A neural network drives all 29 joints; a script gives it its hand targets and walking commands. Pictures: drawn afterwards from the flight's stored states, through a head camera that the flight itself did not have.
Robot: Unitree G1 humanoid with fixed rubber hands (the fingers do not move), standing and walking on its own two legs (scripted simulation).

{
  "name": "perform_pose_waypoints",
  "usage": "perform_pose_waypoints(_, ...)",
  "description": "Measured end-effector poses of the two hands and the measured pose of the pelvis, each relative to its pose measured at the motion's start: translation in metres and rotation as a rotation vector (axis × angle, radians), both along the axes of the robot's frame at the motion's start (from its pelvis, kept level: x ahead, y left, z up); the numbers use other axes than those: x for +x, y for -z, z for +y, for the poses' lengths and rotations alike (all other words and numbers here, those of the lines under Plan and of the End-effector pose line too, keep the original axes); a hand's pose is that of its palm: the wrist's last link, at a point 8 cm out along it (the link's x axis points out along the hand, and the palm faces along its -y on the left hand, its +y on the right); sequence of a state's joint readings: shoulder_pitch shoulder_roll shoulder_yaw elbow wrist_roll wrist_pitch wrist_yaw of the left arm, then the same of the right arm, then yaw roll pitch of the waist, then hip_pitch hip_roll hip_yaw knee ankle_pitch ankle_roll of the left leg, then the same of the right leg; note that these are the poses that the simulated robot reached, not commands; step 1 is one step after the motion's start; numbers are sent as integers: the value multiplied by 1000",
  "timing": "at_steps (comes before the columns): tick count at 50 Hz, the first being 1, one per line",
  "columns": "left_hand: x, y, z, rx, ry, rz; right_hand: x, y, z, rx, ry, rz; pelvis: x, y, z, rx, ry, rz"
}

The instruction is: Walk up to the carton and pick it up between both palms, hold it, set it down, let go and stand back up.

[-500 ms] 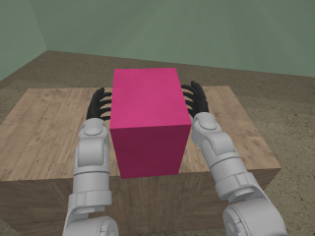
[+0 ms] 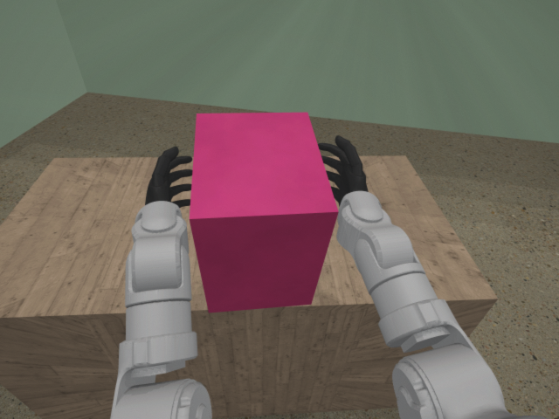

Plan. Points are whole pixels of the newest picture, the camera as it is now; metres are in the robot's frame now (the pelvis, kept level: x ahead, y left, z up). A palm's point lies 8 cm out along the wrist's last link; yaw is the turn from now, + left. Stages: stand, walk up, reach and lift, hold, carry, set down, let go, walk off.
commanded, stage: hold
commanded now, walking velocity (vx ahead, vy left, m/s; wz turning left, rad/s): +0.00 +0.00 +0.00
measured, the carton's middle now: (257, 214) +0.39 +0.01 +0.13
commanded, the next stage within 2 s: none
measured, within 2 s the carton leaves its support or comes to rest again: neither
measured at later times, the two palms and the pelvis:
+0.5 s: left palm (163, 206) +0.36 +0.14 +0.18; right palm (350, 192) +0.36 -0.11 +0.18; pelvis +0.00 +0.00 +0.00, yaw +0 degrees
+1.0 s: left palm (165, 204) +0.35 +0.13 +0.19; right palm (356, 198) +0.35 -0.12 +0.18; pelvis +0.00 +0.00 +0.00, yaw +0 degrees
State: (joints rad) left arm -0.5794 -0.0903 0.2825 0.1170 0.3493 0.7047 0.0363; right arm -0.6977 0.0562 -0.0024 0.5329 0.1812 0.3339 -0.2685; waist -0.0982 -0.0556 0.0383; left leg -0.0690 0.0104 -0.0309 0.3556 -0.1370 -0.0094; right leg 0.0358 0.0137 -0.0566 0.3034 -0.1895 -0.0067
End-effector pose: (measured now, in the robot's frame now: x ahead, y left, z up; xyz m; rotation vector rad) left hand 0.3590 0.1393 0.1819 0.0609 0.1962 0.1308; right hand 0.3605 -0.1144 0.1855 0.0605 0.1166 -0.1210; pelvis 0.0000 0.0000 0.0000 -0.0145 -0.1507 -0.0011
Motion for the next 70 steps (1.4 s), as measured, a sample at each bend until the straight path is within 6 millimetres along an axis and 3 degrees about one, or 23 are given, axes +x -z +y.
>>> perform_pose_waypoints(29, 1, 3, 0, 0, 0, -4, 1, 2, 0, -5, -3, -7, 5, 0, -1, 0, -2, -9)
perform_pose_waypoints(39, -8, -12, -4, 7, 10, -45, -10, -9, -4, 23, 11, -48, 4, 1, 1, 1, -2, -38)
perform_pose_waypoints(48, -5, -7, -5, 27, 10, 11, -8, 3, -5, 27, 11, 5, -4, 0, 2, 4, 9, -30)
perform_pose_waypoints(57, -7, -10, -6, 8, 16, -25, -11, -6, -6, 18, 19, -32, -6, 0, 2, 2, 8, -24)
perform_pose_waypoints(70, -2, -3, -4, 8, 13, -4, -5, -2, -4, 10, 12, -15, -3, 0, 1, 1, 6, -13)
